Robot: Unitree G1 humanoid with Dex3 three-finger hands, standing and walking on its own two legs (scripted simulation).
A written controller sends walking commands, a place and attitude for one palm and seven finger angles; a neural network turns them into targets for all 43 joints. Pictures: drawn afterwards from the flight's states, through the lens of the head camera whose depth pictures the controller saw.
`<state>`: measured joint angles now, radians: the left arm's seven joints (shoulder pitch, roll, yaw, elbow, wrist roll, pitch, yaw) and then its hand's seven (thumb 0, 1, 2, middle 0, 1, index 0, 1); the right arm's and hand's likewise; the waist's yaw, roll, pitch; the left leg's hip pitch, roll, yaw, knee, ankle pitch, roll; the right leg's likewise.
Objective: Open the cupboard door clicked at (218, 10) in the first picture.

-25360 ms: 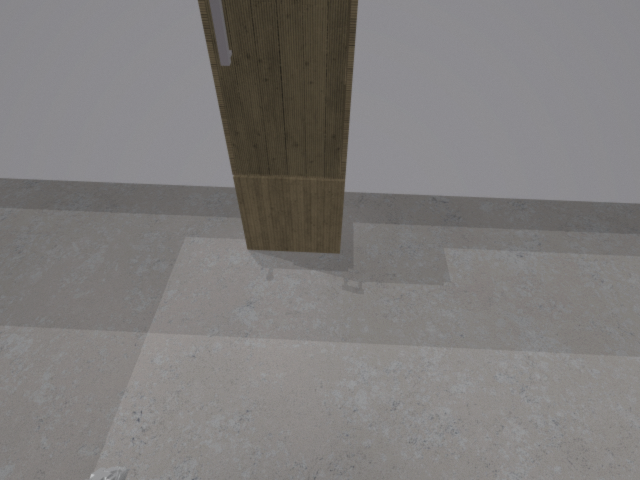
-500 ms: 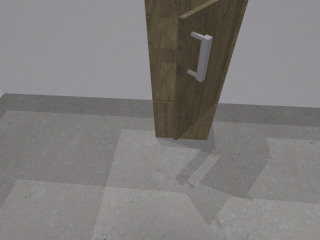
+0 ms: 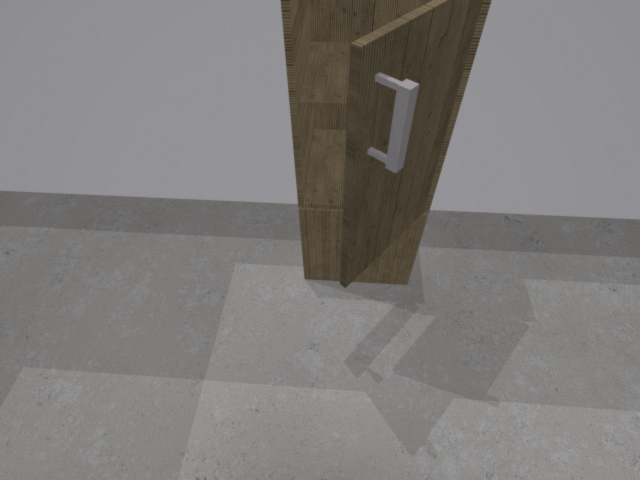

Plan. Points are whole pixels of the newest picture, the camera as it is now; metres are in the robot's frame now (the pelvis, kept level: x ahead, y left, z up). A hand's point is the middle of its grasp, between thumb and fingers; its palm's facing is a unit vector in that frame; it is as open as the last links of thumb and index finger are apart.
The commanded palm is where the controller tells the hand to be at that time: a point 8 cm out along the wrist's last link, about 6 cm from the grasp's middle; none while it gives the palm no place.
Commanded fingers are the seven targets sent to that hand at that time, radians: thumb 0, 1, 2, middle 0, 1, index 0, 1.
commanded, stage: look to check the result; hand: left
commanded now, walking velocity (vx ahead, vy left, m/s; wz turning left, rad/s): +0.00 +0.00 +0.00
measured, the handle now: (389, 124) +0.60 -0.08 +0.11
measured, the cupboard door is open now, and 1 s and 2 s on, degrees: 51 51 51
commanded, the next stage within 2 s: walk to a spot facing it in 0.46 s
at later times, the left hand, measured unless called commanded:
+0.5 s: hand out of the picture +0.10 +0.23 -0.16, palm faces -0.01 -0.94 -0.33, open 7.4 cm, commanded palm none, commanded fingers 0.00 0.90 0.90 -0.20 -0.30 -0.20 -0.30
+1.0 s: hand out of the picture +0.10 +0.18 -0.18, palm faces -0.11 -0.96 -0.27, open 7.4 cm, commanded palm none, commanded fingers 0.00 0.90 0.90 -0.20 -0.30 -0.20 -0.30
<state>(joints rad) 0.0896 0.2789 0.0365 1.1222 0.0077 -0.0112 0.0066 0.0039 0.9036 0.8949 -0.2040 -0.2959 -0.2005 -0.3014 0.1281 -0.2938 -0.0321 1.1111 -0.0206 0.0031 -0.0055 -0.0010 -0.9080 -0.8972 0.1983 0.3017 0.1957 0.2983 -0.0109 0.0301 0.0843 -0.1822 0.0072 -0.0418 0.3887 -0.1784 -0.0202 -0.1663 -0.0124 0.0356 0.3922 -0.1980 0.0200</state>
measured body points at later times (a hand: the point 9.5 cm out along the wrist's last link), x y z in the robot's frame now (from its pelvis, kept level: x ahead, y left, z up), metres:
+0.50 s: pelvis +0.02 -0.01 +0.00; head +0.05 -0.01 +0.45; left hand +0.10 +0.28 -0.13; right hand +0.10 -0.29 -0.14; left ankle +0.02 +0.13 -0.74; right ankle +0.01 -0.13 -0.74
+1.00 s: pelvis +0.01 -0.02 -0.02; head +0.07 -0.05 +0.42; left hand +0.11 +0.23 -0.16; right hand +0.03 -0.28 -0.18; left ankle +0.02 +0.13 -0.74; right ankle +0.01 -0.13 -0.74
